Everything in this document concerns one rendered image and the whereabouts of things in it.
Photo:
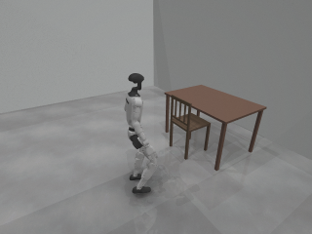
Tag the robot right forearm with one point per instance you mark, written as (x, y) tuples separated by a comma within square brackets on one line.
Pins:
[(140, 134)]

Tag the robot head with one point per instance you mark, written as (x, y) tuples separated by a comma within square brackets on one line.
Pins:
[(135, 78)]

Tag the robot right foot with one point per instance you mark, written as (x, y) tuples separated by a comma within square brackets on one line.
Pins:
[(144, 189)]

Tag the table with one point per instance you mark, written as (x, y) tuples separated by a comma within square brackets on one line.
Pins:
[(219, 105)]

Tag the left robot upper arm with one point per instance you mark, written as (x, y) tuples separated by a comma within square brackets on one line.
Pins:
[(125, 107)]

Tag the right robot upper arm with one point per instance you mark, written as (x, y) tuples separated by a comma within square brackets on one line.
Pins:
[(137, 106)]

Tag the robot right hand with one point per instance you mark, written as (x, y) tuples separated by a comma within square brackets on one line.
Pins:
[(150, 150)]

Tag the chair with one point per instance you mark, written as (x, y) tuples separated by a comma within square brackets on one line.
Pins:
[(188, 122)]

